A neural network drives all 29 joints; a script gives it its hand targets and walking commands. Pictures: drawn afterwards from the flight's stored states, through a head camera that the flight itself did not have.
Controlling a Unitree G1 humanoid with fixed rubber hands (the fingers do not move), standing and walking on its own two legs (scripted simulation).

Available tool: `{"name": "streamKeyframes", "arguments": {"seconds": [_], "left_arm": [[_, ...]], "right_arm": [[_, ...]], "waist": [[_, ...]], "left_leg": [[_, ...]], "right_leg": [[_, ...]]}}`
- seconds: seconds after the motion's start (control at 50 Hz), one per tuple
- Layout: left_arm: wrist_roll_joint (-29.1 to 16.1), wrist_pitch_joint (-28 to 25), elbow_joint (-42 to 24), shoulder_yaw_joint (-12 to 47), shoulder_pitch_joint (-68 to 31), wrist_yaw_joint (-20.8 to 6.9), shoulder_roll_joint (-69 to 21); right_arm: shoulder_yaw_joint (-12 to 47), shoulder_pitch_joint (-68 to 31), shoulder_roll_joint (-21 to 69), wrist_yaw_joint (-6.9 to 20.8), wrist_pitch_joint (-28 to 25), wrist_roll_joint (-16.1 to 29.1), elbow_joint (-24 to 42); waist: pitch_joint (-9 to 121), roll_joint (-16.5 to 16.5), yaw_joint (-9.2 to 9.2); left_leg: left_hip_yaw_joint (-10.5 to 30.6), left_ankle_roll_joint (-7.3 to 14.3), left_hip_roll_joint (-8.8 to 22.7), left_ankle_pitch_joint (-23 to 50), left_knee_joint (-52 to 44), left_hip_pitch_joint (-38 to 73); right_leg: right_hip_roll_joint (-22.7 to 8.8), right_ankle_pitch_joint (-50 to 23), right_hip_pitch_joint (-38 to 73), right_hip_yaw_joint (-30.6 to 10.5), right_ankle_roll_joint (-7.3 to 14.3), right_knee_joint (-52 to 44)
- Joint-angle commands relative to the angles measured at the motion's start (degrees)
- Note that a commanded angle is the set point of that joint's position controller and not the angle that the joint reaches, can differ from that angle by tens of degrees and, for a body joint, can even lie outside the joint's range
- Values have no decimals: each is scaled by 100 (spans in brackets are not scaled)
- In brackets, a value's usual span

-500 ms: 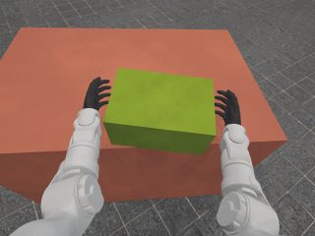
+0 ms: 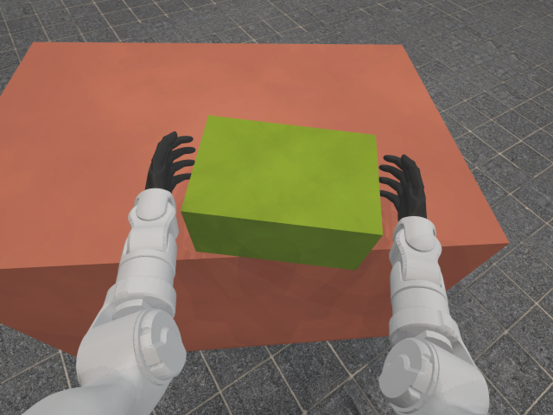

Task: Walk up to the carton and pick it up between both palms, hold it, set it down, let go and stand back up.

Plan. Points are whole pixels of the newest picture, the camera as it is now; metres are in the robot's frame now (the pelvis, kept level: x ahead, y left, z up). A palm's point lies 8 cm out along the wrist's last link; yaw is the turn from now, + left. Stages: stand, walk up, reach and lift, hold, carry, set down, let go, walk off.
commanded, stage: set down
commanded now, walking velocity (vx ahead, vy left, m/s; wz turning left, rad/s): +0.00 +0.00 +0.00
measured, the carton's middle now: (283, 194) +0.46 +0.00 +0.01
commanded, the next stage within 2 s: none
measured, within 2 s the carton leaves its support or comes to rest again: neither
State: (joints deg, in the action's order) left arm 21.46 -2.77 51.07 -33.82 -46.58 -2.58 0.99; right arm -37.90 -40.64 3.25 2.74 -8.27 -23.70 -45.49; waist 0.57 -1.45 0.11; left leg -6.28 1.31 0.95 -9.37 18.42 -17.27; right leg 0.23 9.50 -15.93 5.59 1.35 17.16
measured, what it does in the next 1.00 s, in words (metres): stands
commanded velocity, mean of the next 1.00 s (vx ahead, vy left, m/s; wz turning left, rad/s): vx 0.00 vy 0.00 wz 0.00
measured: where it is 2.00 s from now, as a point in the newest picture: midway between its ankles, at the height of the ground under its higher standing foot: outside the picture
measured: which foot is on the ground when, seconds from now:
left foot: down 0.00-1.00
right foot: down 0.00-1.00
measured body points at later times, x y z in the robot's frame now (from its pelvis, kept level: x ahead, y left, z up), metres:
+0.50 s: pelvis +0.00 +0.00 +0.00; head +0.08 +0.01 +0.44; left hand +0.44 +0.19 +0.05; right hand +0.42 -0.19 +0.06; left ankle -0.01 +0.10 -0.75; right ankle -0.02 -0.10 -0.75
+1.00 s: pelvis -0.03 +0.00 -0.03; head +0.04 +0.00 +0.42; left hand +0.43 +0.22 +0.06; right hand +0.43 -0.21 +0.05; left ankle -0.01 +0.10 -0.75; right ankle -0.02 -0.10 -0.75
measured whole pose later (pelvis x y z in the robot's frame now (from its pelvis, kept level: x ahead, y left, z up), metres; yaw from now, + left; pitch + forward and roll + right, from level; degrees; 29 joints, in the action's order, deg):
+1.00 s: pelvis -0.03 +0.00 -0.03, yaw -1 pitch +21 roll -2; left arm -16.3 -20.3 94.3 4.9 -63.8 1.4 18.0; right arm 2.5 -59.3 -16.0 -1.8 -15.6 18.2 -86.0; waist 14.5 1.1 0.9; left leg -4.2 0.9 3.1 -14.2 36.1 -43.2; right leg 1.4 12.8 -40.8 5.7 2.3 32.2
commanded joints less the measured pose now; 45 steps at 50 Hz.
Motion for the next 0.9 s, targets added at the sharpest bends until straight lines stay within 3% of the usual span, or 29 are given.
{"name": "streamKeyframes", "arguments": {"seconds": [0.0, 0.18, 0.34, 0.48, 0.54, 0.58, 0.64, 0.72, 0.88], "left_arm": [[93, -105, 292, 1236, -1830, -597, -2089], [125, -191, 353, 1144, -1786, -604, -1968], [107, -389, 453, 1189, -1735, -525, -1846], [-28, -508, 630, 943, -1608, -337, -876], [-461, -644, 727, 1042, -1665, 20, 394], [-1109, -782, 966, 1587, -1984, 319, 1086], [-1890, -1048, 1630, 2184, -2440, 522, 1411], [-2632, -1568, 2596, 2755, -2942, 599, 1880], [-3662, -1925, 3732, 3736, -3677, 451, 2341]], "right_arm": [[1487, -1959, 2161, 748, -63, -241, -294], [1457, -1826, 2139, 714, -47, -283, -308], [1466, -1696, 2060, 639, -161, -274, -459], [1372, -1557, 1180, 445, -156, 0, -665], [1431, -1522, -73, 146, -166, 575, -896], [1861, -1757, -815, -104, -211, 1295, -1275], [2566, -2252, -1218, -316, -373, 2213, -1802], [3202, -2946, -1780, -493, -732, 3040, -2182], [3945, -3675, -2733, -516, -919, 4126, -3399]], "waist": [[1991, 77, 36], [1952, 63, 24], [2164, 185, 15], [2065, 119, 66], [2342, 129, 62], [2713, 239, 15], [3397, 353, 58], [4092, 382, 178], [3938, 362, -13]], "left_leg": [[192, -70, 117, 2163, 215, 1397], [190, -29, 103, 2061, 208, 1286], [216, -84, 119, 2452, 402, 1349], [223, -53, 106, 2262, 427, 991], [226, -61, 112, 2238, 527, 777], [284, -99, 148, 2262, 701, 600], [367, -144, 168, 2173, 969, 185], [470, -264, 183, 2158, 1325, -329], [628, -531, 233, 2017, 1860, -273]], "right_leg": [[-88, -1543, 365, 28, -393, 42], [-109, -1498, 352, -10, -413, 69], [-96, -1703, 177, -28, -385, 154], [-90, -1647, 260, -142, -368, 233], [-53, -1652, 179, -256, -316, 309], [-7, -1598, -84, -360, -227, 379], [8, -1608, -240, -515, -131, 543], [-5, -1791, -398, -547, -147, 910], [120, -1092, -1836, -248, -136, 1269]]}}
